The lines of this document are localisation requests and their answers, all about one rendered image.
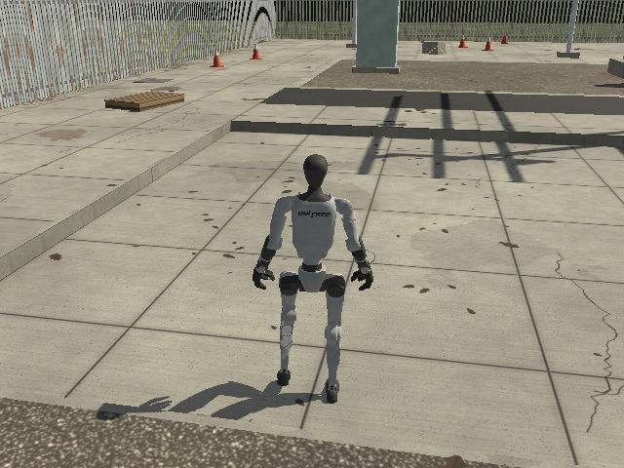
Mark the robot right hand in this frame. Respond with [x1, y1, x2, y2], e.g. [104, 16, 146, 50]
[351, 269, 373, 291]

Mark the robot left forearm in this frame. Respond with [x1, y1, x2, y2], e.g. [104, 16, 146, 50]
[255, 235, 276, 273]

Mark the left robot thigh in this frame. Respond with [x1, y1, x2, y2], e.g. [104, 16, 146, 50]
[279, 270, 299, 324]

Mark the robot right forearm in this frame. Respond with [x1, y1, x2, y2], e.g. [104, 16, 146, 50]
[351, 236, 371, 274]

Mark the left robot upper arm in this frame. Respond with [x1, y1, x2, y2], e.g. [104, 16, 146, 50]
[267, 196, 294, 251]

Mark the robot left hand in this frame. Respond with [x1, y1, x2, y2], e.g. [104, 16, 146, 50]
[253, 268, 275, 290]

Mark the robot left shin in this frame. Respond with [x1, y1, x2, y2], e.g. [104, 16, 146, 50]
[280, 307, 293, 374]

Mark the right robot upper arm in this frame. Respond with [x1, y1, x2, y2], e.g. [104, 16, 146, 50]
[334, 197, 361, 252]

